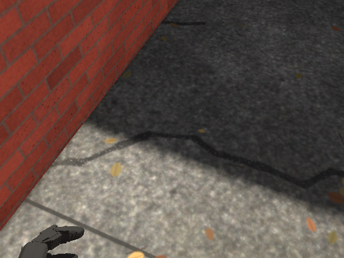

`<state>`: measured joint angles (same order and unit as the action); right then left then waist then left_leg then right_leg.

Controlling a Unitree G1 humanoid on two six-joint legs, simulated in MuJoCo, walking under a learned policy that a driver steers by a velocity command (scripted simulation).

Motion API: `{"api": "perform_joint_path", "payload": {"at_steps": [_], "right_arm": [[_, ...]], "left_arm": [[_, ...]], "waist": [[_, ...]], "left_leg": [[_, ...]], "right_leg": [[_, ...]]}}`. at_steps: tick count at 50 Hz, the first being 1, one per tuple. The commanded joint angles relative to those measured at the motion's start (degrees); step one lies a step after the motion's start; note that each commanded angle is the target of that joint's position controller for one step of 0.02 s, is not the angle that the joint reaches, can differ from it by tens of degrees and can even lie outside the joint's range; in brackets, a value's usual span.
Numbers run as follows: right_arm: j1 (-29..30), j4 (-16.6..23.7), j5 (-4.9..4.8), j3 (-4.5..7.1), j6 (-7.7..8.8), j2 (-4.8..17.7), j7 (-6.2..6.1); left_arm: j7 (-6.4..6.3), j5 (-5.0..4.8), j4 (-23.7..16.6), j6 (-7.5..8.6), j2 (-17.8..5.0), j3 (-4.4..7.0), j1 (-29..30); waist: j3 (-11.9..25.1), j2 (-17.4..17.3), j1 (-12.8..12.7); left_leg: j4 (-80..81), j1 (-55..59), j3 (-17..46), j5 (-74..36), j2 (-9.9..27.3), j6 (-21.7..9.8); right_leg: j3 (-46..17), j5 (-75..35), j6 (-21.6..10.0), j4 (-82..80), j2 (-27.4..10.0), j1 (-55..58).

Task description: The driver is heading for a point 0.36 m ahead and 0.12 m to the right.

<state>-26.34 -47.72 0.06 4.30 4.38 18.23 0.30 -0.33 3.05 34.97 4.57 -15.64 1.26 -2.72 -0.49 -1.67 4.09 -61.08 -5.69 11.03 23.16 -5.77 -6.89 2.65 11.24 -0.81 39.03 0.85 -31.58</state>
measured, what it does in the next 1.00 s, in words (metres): walks ahead: left foot, then right foot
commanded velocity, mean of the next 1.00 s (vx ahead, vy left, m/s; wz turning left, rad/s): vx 0.38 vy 0.00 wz -0.03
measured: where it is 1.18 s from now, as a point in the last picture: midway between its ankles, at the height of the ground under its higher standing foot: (165, 236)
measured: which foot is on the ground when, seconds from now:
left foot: up 0.00-0.30, down 0.32-1.00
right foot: down 0.00-0.32, up 0.34-0.70, down 0.72-1.00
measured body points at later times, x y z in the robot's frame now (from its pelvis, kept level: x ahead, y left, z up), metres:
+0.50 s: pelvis +0.40 +0.03 +0.03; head +0.46 +0.05 +0.48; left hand +0.49 +0.29 -0.11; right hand +0.50 -0.23 -0.08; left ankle +0.46 +0.12 -0.71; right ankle +0.32 -0.11 -0.62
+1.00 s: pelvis +0.53 -0.01 +0.03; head +0.53 -0.02 +0.48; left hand +0.67 +0.21 -0.10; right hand +0.53 -0.23 -0.12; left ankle +0.49 +0.11 -0.71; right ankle +0.57 -0.09 -0.71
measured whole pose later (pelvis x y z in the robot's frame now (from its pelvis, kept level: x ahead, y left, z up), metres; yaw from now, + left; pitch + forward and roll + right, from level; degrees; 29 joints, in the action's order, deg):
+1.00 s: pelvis +0.53 -0.01 +0.03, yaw -5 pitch -1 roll +0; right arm -17.4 -54.8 0.6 -0.5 -0.7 9.2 -2.3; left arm -0.7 0.9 52.6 2.3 -10.4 -0.6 -8.4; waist -1.6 -0.5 0.9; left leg -26.5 -6.3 -0.6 19.0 -0.1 0.1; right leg 0.2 9.9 -3.7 27.0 3.6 -15.8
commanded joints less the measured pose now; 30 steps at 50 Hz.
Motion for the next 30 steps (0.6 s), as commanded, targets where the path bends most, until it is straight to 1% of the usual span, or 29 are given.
{"api": "perform_joint_path", "payload": {"at_steps": [1, 2, 3, 4, 5, 6, 7, 8, 9, 10, 11, 12, 13, 14, 15, 16, 17, 18, 19, 20, 21, 22, 23, 25, 26, 27, 28, 29, 30], "right_arm": [[8.35, 8.03, 1.74, -0.7, 1.02, 3.45, 0.79], [12.34, 9.29, 2.44, -0.85, 0.84, 2.9, 1.48], [13.94, 10.95, 2.96, -1.38, 0.52, 1.44, 2.14], [14.56, 11.9, 3.03, -1.9, 0.09, 0.52, 2.22], [16.03, 12.99, 3.45, -2.28, -0.29, 0.16, 2.27], [18.21, 14.39, 3.97, -2.68, -0.67, -0.1, 2.42], [20.71, 15.97, 4.11, -3.09, -0.69, 0.18, 2.64], [23.09, 17.33, 3.67, -3.62, -0.45, 0.39, 3.07], [24.35, 17.55, 2.9, -4.26, -0.04, -0.29, 3.61], [24.49, 16.73, 2.47, -4.54, 0.29, -0.64, 4.09], [24.03, 15.97, 2.66, -4.24, 0.47, -0.29, 4.3], [24.11, 15.56, 2.55, -3.79, 0.45, 0.48, 3.75], [23.41, 15.01, 2.9, -3.32, 0.47, 1.31, 3.04], [20.05, 13.53, 3.63, -2.83, 0.55, 2.04, 2.22], [13.31, 11.43, 4.32, -2.1, 0.92, 3.08, 1.45], [6.53, 10.18, 5.37, -0.96, 1.47, 6.0, 0.53], [0.31, 9.68, 6.25, -0.35, 1.76, 10.86, -0.13], [-1.52, 9.32, 4.07, 0.8, 1.19, 13.79, 0.03], [5.73, 10.57, 2.06, 0.38, 0.68, 9.07, -0.08], [10.29, 9.98, 1.37, -1.03, 1.2, 3.87, -0.15], [10.78, 8.58, 1.49, -1.69, 1.49, 1.44, -0.15], [9.89, 7.53, 1.26, -2.43, 1.49, -0.33, -0.42], [9.11, 6.26, 1.0, -2.44, 1.83, 0.0, -0.57], [8.65, 4.56, 0.49, -2.31, 2.54, -0.13, -0.51], [9.45, 4.09, 0.68, -2.26, 2.59, 0.17, -0.59], [9.9, 3.52, 0.65, -2.29, 2.48, 0.3, -0.64], [10.05, 2.9, 0.47, -2.48, 2.02, 0.0, -0.85], [9.57, 2.18, 0.43, -2.57, 1.68, -0.28, -0.87], [8.72, 1.38, 0.28, -2.58, 1.4, -0.42, -0.86]], "left_arm": [[0.07, -0.37, 2.26, 0.25, -7.37, 3.98, -14.32], [0.09, -0.17, 4.05, 0.47, -5.91, 3.49, -15.89], [0.05, -0.18, 6.67, 0.81, -4.41, 2.84, -18.08], [0.09, -0.41, 8.2, 1.18, -4.11, 2.73, -19.21], [0.21, -1.1, 9.23, 1.54, -3.67, 2.53, -20.2], [0.17, -1.6, 9.69, 1.86, -4.07, 2.51, -20.77], [-0.06, -1.68, 9.55, 2.05, -4.82, 2.65, -20.58], [-0.2, -1.58, 8.91, 2.12, -5.69, 2.86, -18.88], [-0.06, -1.52, 8.34, 2.1, -7.13, 3.25, -16.43], [0.39, -1.93, 8.59, 2.18, -9.19, 3.9, -16.89], [1.11, -2.23, 9.5, 2.52, -11.78, 4.64, -19.59], [1.66, -2.69, 10.76, 2.51, -11.83, 4.64, -21.81], [1.95, -3.21, 11.78, 2.43, -11.38, 4.44, -23.68], [1.82, -3.71, 12.7, 2.19, -11.32, 4.34, -25.25], [1.52, -3.93, 13.63, 1.83, -11.18, 4.15, -26.48], [1.05, -3.74, 12.78, 1.82, -11.33, 4.12, -24.7], [0.6, -3.26, 10.94, 1.3, -4.06, 2.66, -26.3], [-0.65, -5.62, 11.76, 0.04, -4.1, 2.72, -37.58], [-1.4, -3.85, 12.63, -0.42, -6.83, 3.01, -33.73], [-1.01, -3.34, 11.74, -0.49, -6.12, 2.61, -27.43], [-0.67, -2.38, 11.3, -0.65, -5.22, 2.26, -24.02], [-0.09, -1.16, 11.49, -1.38, -4.75, 2.13, -22.13], [0.34, -0.87, 11.66, -2.14, -2.8, 1.69, -24.12], [0.68, -0.26, 11.84, -3.02, -1.23, 1.33, -22.29], [0.79, 0.01, 11.73, -3.15, -0.76, 1.22, -21.18], [0.95, 0.27, 11.13, -3.06, -0.19, 0.9, -19.33], [1.02, 0.44, 11.21, -2.62, 0.9, 0.41, -17.58], [1.06, 0.12, 11.04, -2.46, 1.32, 0.07, -15.63], [1.04, -0.19, 10.89, -2.49, 1.28, -0.14, -13.76]], "waist": [[8.42, 5.42, -8.64], [4.95, 2.44, -8.08], [2.48, 3.31, -6.39], [0.55, 5.46, -4.65], [-1.45, 6.02, -3.53], [-3.39, 5.7, -2.81], [-4.49, 5.13, -2.54], [-5.18, 4.86, -1.86], [-6.35, 4.64, -1.0], [-5.76, 4.29, -1.44], [-4.31, 4.26, -2.38], [-3.64, 4.59, -2.91], [-2.23, 4.61, -3.15], [0.33, 4.98, -2.12], [3.07, 6.09, 0.6], [7.52, 6.87, 4.5], [15.34, -7.38, 4.0], [27.31, -14.45, 0.46], [22.83, -6.27, -1.46], [14.38, -4.95, -2.35], [10.37, -3.72, -2.92], [7.89, -3.01, -3.34], [7.58, -6.41, -4.85], [7.76, -3.7, -6.06], [8.46, -2.64, -6.89], [8.11, -2.91, -7.3], [7.8, -3.82, -7.13], [7.71, -5.42, -6.66], [7.42, -6.63, -6.11]], "left_leg": [[-21.13, -36.41, -3.66, -9.26, 5.0, 0.04], [-18.19, -35.62, -3.42, -8.14, 5.86, 0.23], [-16.04, -35.18, -2.7, -6.45, 6.44, 0.66], [-13.38, -35.88, -3.11, -4.13, 7.73, 1.07], [-10.18, -37.63, -3.85, -2.57, 9.13, 1.87], [-6.53, -39.42, -4.33, -2.26, 10.8, 2.92], [-2.38, -39.81, -5.19, -5.14, 11.74, 4.05], [4.92, -35.85, -5.95, -9.27, 12.25, 4.97], [14.38, -27.65, -8.12, -13.88, 10.92, 5.59], [19.94, -18.08, -11.28, -17.98, 8.26, 5.84], [21.61, -12.23, -13.87, -21.98, 5.81, 5.73], [23.55, -10.64, -14.37, -24.61, 4.94, 5.37], [26.25, -9.07, -14.93, -26.12, 3.82, 4.71], [28.92, -4.99, -15.85, -27.2, 2.23, 3.79], [30.87, 2.82, -15.86, -28.55, 2.34, 2.54], [30.5, 12.76, -11.5, -31.13, 8.25, 1.57], [27.54, 21.79, 5.62, -54.76, 26.95, -0.6], [30.46, 27.73, 26.12, -70.03, 36.88, -9.68], [33.01, 20.86, 19.09, -68.1, 31.57, -8.61], [33.8, 15.01, 10.56, -66.14, 27.2, -7.41], [35.13, 11.46, 6.96, -65.28, 24.31, -6.03], [37.93, 6.37, 3.78, -67.95, 21.94, -4.99], [38.21, 4.3, 2.77, -72.35, 22.99, -6.44], [39.96, 1.67, -0.15, -71.39, 21.86, -6.52], [40.62, 0.61, -2.15, -70.24, 20.64, -5.88], [40.93, -0.93, -4.69, -70.41, 19.13, -4.88], [41.44, -2.99, -7.79, -67.44, 17.17, -3.26], [41.89, -4.58, -9.59, -64.24, 15.62, -2.13], [42.17, -5.37, -10.04, -60.36, 15.25, -1.48]], "right_leg": [[-41.45, 28.72, -12.47, -24.18, -19.98, 37.56], [-35.14, 21.41, -12.03, -24.37, -17.22, 31.97], [-31.44, 16.55, -12.12, -24.76, -15.2, 27.44], [-29.44, 14.58, -12.12, -26.05, -14.44, 25.15], [-28.94, 12.86, -12.45, -27.51, -13.97, 23.67], [-28.01, 11.81, -12.76, -29.18, -13.96, 21.88], [-26.68, 10.34, -12.97, -30.97, -13.47, 19.78], [-23.05, 8.83, -12.19, -32.77, -11.79, 15.41], [-16.95, 1.44, -10.52, -33.68, -8.8, 9.75], [-12.82, -7.3, -9.24, -33.92, -7.29, 5.93], [-12.36, -16.41, -8.68, -33.25, -8.27, 6.85], [-11.32, -24.78, -7.5, -30.8, -8.87, 10.78], [-9.59, -34.32, -5.89, -26.11, -8.17, 15.62], [-8.03, -42.08, -4.06, -19.27, -6.72, 19.23], [-7.48, -43.66, -2.72, -9.22, -5.16, 18.88], [-7.27, -33.08, -1.93, 3.44, -2.68, 13.0], [-2.98, 16.06, -0.06, 27.12, 3.38, 5.44], [-10.33, 23.38, 0.01, 44.14, 7.86, 0.38], [-11.83, 16.56, -0.67, 41.56, 3.88, -0.54], [-10.05, 14.23, -0.44, 37.25, 1.63, -2.93], [-9.38, 13.64, -0.09, 33.73, 0.32, -4.11], [-8.99, 12.48, -0.25, 30.04, -0.39, -1.28], [-9.31, 12.46, 0.22, 28.07, -0.42, 0.62], [-8.38, 11.16, 0.84, 22.62, -0.09, 2.53], [-7.02, 9.33, 1.07, 19.41, 0.14, 3.76], [-5.59, 6.84, 1.09, 14.16, 0.19, 5.04], [-3.89, 3.35, 1.03, 8.85, 0.24, 7.88], [-2.65, -0.39, 0.9, 4.99, 0.66, 10.57], [-2.19, -3.44, 0.72, 2.44, 0.74, 12.39]]}}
